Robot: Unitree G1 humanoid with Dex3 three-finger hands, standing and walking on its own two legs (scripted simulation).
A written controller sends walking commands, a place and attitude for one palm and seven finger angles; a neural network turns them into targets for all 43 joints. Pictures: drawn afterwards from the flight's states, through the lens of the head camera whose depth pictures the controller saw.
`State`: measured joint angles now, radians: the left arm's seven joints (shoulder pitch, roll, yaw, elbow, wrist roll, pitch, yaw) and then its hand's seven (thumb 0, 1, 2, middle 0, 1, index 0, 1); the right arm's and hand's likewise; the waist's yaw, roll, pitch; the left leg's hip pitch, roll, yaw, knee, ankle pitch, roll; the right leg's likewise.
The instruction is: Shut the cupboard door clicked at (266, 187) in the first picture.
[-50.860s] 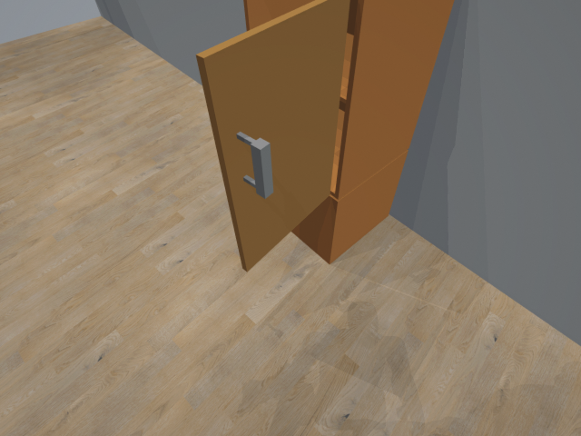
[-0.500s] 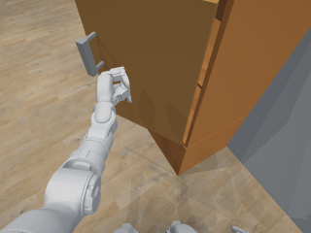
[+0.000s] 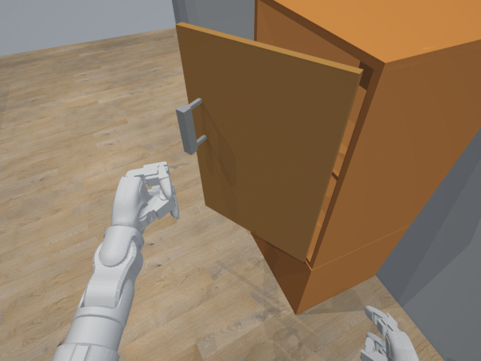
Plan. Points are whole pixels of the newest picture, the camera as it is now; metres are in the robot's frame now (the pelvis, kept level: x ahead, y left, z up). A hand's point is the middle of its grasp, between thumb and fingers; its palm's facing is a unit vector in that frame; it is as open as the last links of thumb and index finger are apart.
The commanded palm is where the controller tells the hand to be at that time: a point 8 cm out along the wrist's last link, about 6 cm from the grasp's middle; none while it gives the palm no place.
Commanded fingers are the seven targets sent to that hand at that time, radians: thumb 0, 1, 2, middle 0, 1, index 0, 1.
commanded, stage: draw the hand back to the body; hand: left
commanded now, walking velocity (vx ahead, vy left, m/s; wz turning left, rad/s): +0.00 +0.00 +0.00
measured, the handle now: (193, 126) +0.63 +0.15 +0.05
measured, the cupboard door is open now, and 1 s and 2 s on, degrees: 31 31 31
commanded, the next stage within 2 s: step back with the hand held close in 1.06 s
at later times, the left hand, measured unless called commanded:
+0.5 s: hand (56, 239) +0.23 +0.25 +0.16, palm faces +0.33 -0.89 -0.33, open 4.7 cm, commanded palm +0.18 +0.29 +0.18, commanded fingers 0.00 0.90 0.90 -0.42 -0.54 -0.42 -0.54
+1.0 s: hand (8, 266) +0.19 +0.28 +0.18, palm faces +0.46 -0.81 -0.37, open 7.4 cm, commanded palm +0.14 +0.31 +0.20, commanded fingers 0.00 0.90 0.90 -0.20 -0.30 -0.20 -0.30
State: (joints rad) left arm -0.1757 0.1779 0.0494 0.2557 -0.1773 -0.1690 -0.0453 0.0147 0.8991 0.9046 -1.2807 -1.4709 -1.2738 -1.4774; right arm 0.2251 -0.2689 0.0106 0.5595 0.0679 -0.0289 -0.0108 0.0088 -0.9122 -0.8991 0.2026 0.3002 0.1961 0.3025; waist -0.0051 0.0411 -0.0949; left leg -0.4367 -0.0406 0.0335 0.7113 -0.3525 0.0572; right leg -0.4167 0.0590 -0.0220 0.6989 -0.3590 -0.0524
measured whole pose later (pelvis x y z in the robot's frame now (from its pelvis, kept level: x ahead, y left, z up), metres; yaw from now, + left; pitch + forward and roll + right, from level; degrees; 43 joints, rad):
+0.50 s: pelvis +0.01 +0.02 +0.03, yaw +1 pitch -3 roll -1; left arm 0.33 0.32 0.19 -0.29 -0.09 0.00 0.08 0.01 0.89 0.90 -0.69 -0.82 -0.68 -0.83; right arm 0.20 -0.21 0.07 0.59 0.03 0.03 -0.05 0.01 -0.91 -0.90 0.21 0.30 0.20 0.30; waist 0.05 0.08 -0.01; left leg -0.12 -0.08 0.01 0.42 -0.24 0.08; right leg -0.09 0.03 -0.02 0.39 -0.25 -0.02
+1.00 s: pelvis +0.01 +0.01 +0.03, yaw +1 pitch -4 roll -1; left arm 0.46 0.34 0.31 -0.38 -0.08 -0.04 0.10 0.01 0.89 0.90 -0.22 -0.31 -0.22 -0.32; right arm 0.20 -0.23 0.03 0.62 0.03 -0.06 -0.06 0.01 -0.91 -0.90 0.21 0.30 0.20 0.30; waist 0.07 0.07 -0.01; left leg -0.12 -0.07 0.01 0.42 -0.23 0.07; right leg -0.09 0.04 -0.03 0.39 -0.24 -0.03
